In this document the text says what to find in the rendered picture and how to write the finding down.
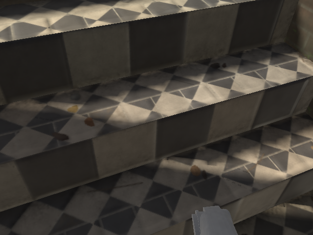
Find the right robot thigh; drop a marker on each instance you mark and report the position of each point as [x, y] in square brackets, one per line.
[213, 221]

